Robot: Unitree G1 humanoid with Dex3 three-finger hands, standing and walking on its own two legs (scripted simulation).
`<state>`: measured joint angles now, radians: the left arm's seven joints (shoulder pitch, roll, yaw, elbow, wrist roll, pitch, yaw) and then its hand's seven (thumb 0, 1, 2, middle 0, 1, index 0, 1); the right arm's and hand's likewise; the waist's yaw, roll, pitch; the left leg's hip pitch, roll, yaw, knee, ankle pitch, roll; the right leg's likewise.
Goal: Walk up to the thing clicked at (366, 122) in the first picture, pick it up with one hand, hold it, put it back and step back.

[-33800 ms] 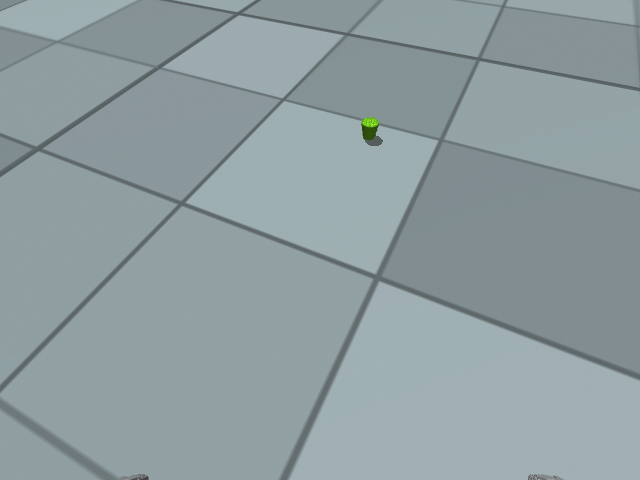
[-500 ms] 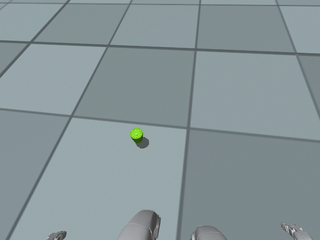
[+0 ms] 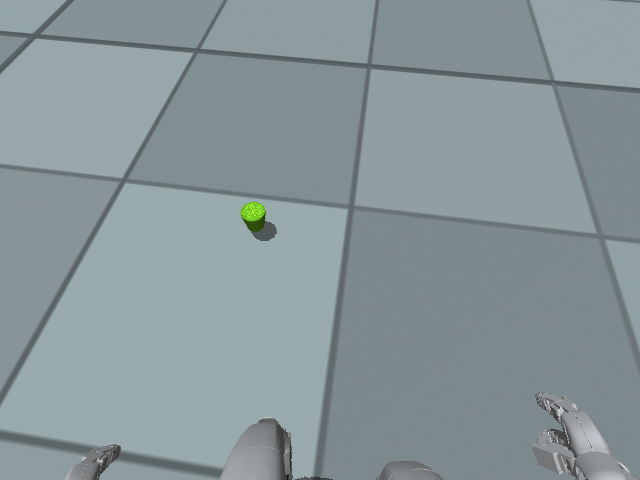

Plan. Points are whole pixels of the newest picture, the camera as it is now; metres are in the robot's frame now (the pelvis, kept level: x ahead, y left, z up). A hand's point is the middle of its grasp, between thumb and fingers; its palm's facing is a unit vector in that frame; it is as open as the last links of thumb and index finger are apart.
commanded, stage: step back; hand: left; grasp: from above
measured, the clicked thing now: (254, 218) +0.96 +0.28 -0.70
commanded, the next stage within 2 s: stand in 1.14 s
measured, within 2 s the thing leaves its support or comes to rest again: neither
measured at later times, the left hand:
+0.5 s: hand out of the picture -0.02 +0.28 -0.13, palm faces +0.08 -0.92 -0.39, open 7.4 cm
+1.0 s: hand out of the picture +0.04 +0.27 -0.13, palm faces +0.11 -0.93 -0.34, open 7.4 cm
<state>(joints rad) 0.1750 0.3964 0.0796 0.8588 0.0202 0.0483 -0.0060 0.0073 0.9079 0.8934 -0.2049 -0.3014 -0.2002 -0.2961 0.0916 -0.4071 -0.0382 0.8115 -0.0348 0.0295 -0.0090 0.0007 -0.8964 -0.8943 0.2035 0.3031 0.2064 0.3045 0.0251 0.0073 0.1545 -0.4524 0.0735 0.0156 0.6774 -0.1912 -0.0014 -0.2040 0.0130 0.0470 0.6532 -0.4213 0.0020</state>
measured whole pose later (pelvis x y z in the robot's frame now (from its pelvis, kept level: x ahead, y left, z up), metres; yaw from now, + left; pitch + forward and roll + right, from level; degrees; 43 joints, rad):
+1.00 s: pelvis -0.02 +0.00 +0.02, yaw +5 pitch -2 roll +0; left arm 0.12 0.37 0.04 1.06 0.01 -0.02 -0.01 0.01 0.91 0.89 -0.20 -0.30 -0.20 -0.30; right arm 0.11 -0.33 -0.03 1.04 -0.01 -0.03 0.00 0.00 -0.90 -0.89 0.20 0.30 0.20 0.30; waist 0.02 -0.01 0.07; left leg -0.21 0.01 -0.01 0.54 -0.29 0.00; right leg -0.16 -0.03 -0.02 0.51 -0.31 0.02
